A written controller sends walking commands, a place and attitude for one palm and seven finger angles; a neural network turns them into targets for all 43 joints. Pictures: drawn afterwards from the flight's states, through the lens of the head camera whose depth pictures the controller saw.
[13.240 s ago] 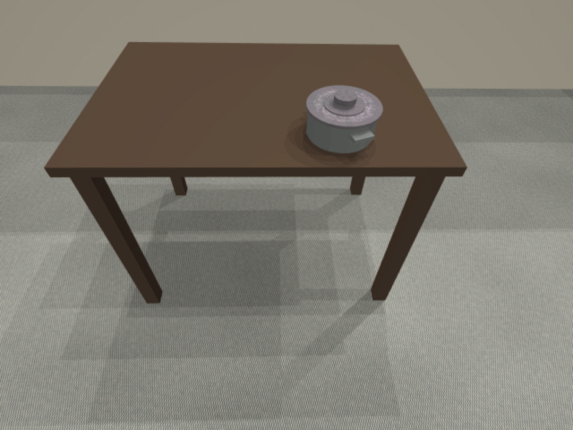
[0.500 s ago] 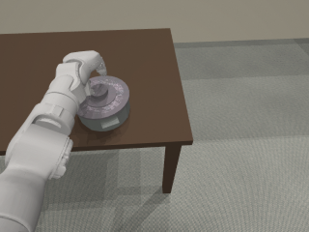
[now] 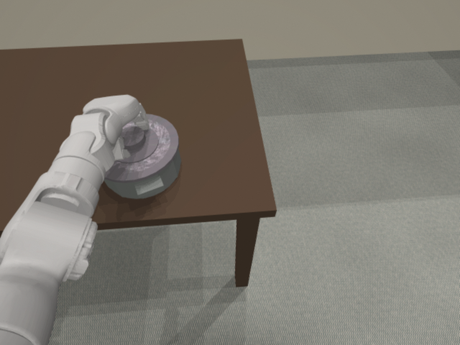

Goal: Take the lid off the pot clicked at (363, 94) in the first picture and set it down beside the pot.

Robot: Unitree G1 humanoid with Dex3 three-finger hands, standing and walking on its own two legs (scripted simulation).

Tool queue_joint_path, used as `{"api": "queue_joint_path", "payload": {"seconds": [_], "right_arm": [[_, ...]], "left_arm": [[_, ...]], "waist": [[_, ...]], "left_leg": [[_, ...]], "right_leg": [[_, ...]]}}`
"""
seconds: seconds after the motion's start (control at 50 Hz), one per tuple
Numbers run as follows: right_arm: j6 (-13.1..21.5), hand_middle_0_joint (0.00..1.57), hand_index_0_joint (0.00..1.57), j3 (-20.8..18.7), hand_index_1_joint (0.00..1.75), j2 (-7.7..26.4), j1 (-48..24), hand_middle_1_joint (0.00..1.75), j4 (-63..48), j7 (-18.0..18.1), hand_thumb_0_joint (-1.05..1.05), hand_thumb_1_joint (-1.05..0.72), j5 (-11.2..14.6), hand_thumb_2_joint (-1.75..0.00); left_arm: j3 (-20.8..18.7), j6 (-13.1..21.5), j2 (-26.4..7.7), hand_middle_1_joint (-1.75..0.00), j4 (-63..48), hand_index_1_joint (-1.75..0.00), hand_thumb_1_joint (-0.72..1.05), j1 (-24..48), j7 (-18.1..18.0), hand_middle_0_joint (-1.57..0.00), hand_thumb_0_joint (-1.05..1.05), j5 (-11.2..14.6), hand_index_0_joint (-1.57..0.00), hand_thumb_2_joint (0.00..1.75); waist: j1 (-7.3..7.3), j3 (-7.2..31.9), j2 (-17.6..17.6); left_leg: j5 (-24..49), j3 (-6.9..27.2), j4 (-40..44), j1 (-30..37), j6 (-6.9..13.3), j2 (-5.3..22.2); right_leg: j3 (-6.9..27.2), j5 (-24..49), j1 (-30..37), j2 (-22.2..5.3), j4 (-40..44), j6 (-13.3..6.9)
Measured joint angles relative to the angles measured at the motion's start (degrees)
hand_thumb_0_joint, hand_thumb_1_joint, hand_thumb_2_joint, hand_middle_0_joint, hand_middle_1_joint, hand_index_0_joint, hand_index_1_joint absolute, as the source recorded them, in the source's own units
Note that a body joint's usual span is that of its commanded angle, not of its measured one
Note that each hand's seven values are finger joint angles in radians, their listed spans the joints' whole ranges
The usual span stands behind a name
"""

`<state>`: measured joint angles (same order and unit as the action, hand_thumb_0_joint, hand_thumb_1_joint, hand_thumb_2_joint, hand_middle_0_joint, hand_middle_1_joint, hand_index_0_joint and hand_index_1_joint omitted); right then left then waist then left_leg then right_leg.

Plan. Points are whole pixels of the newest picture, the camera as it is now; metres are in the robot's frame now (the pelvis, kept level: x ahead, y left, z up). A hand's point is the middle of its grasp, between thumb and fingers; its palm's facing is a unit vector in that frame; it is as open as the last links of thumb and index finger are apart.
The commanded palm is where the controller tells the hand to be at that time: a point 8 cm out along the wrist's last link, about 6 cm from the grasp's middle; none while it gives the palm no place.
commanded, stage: lower the open fingers around the knob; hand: left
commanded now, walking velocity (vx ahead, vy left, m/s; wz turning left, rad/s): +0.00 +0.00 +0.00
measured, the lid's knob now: (131, 138) +0.51 +0.17 +0.05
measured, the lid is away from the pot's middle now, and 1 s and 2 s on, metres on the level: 0.00 0.00 0.00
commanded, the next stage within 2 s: close the fingers and squeeze the knob in 0.20 s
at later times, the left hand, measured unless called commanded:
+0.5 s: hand (121, 142) +0.47 +0.17 +0.08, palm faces -0.39 -0.07 -0.92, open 10.3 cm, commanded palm +0.48 +0.18 +0.14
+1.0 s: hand (120, 138) +0.48 +0.18 +0.08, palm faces -0.38 -0.07 -0.92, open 8.8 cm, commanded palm +0.49 +0.19 +0.14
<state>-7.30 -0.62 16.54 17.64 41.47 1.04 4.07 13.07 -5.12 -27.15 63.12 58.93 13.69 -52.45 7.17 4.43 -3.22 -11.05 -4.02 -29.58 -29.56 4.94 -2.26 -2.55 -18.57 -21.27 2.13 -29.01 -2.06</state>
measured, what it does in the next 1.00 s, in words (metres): stands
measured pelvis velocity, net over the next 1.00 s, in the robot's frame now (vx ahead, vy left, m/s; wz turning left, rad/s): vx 0.00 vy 0.01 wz -0.02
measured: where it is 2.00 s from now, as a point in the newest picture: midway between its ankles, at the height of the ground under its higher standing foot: outside the picture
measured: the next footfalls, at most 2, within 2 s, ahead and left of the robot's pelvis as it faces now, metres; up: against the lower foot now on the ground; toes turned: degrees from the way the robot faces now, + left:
none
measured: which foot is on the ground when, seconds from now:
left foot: down 0.00-1.00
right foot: down 0.00-1.00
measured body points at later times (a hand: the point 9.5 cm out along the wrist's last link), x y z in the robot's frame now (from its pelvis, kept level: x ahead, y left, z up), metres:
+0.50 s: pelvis +0.00 -0.01 +0.00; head +0.05 -0.02 +0.45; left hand +0.49 +0.18 +0.14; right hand +0.05 -0.28 -0.13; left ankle +0.03 +0.07 -0.73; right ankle -0.05 -0.10 -0.73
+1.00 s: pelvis +0.00 +0.01 +0.00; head +0.06 +0.00 +0.45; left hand +0.50 +0.18 +0.13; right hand +0.03 -0.27 -0.13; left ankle +0.03 +0.07 -0.73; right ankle -0.05 -0.10 -0.73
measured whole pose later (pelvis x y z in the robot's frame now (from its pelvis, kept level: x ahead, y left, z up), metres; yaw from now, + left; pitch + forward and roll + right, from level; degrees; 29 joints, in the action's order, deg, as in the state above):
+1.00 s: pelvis +0.00 +0.01 +0.00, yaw -1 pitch +11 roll -1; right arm -8.9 -0.5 16.3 17.6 40.3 1.0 4.3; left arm 10.6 -3.7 -28.2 61.8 57.7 13.2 -53.3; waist 7.6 4.4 -3.4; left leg -11.7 -4.7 -30.4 -30.1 5.4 -2.0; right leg -1.7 -18.5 -21.8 2.3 -29.1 -1.6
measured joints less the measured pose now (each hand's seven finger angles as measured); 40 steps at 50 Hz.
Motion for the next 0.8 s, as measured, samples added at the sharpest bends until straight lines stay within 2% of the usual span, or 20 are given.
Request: {"api": "queue_joint_path", "payload": {"seconds": [0.06, 0.14, 0.26, 0.34, 0.46, 0.56, 0.66, 0.8], "right_arm": [[-0.1, 0.2, 0.2, -0.3, 0.29, 0.1, -0.2, 0.3, -0.1, -0.3, 0.01, -0.91, -0.1, -0.9], [-0.6, 0.2, 0.2, -0.5, 0.29, 0.3, -0.5, 0.3, -0.5, -0.3, 0.01, -0.91, -0.3, -0.9], [-1.2, 0.2, 0.2, -0.1, 0.29, -0.2, -1.2, 0.3, -0.6, -0.4, 0.01, -0.91, 0.2, -0.9], [-1.5, 0.2, 0.2, 0.0, 0.29, -0.3, -1.3, 0.3, -1.0, -0.4, 0.01, -0.91, 0.2, -0.9], [-1.7, 0.2, 0.2, 0.5, 0.29, -0.2, -1.9, 0.3, -1.2, 0.0, 0.01, -0.91, 0.7, -0.9], [-1.4, 0.2, 0.2, 0.5, 0.29, 0.0, -1.8, 0.3, -1.4, 0.3, 0.01, -0.91, 0.6, -0.9], [-1.4, 0.2, 0.2, 0.2, 0.29, 0.1, -1.0, 0.3, -1.3, 0.5, 0.01, -0.91, 0.4, -0.9], [-1.6, 0.2, 0.2, 0.1, 0.29, 0.1, -0.2, 0.3, -1.0, 0.3, 0.01, -0.91, 0.3, -0.9]], "left_arm": [[0.5, -0.2, 0.1, -0.08, -0.9, -0.08, -0.26, -0.2, 0.1, -0.83, 0.0, 0.0, -0.82, 1.36], [-1.1, 1.3, 0.1, -0.08, -3.2, -0.08, -0.26, -2.1, 0.0, -0.83, 0.0, -0.1, -0.82, 1.36], [-0.9, 0.1, -0.1, -0.08, -1.8, -0.08, -0.26, -2.3, -0.6, -0.83, 0.0, 0.1, -0.83, 1.36], [-1.2, 0.5, -0.4, -0.1, -2.7, -0.1, -0.26, -2.8, -0.3, -0.82, 0.0, 0.3, -0.81, 1.35], [-0.9, 0.7, -0.7, -0.46, -1.5, -0.45, -0.15, -2.2, 0.0, -0.65, 0.0, 0.5, -0.62, 1.15], [-1.4, 1.0, -1.1, -0.7, -1.8, -0.69, -0.07, -1.8, 0.3, -0.56, 0.0, 0.0, -0.53, 1.03], [-1.8, 1.6, -1.8, -0.84, -2.1, -0.82, -0.01, -2.2, 0.3, -0.53, 0.0, -0.1, -0.49, 0.98], [-2.7, 1.9, -1.6, -0.95, -2.0, -0.92, 0.06, -2.4, -0.1, -0.53, 0.0, -0.2, -0.49, 0.94]], "waist": [[-0.1, -0.2, 0.0], [-0.28, 0.0, -0.6], [-0.41, 0.3, -0.5], [-0.49, 0.2, -0.4], [-0.29, -0.2, -0.2], [-0.04, -0.7, -0.1], [0.16, -0.5, -0.1], [0.37, -0.3, -0.1]], "left_leg": [[-0.1, 0.1, -0.3, -0.3, -0.1, 0.1], [-0.2, 0.1, -0.3, -0.1, -0.2, 0.1], [-0.5, -0.1, -0.5, 0.3, -0.3, 0.4], [-0.4, 0.1, -0.4, 0.7, -0.4, 0.4], [-0.4, 0.1, -0.7, 0.6, -0.4, 0.6], [-0.2, 0.1, -0.6, 0.3, -0.4, 0.5], [-0.3, -0.2, -0.5, 0.2, -0.2, 0.6], [-0.6, -0.5, -0.7, 0.1, 0.0, 0.6]], "right_leg": [[-0.1, -0.2, -0.3, 0.1, -0.3, -0.1], [0.0, -0.2, -0.1, 0.2, -0.1, -0.2], [0.2, -0.3, 0.3, 0.4, -0.2, -0.3], [0.1, -0.2, 0.8, 0.5, 0.0, -0.4], [0.0, -0.1, 0.8, 0.6, -0.2, -0.5], [0.1, 0.0, 0.4, 0.6, -0.3, -0.4], [0.4, 0.2, 0.3, 0.6, 0.1, -0.3], [0.7, 0.2, 0.3, 0.5, 0.2, 0.0]]}}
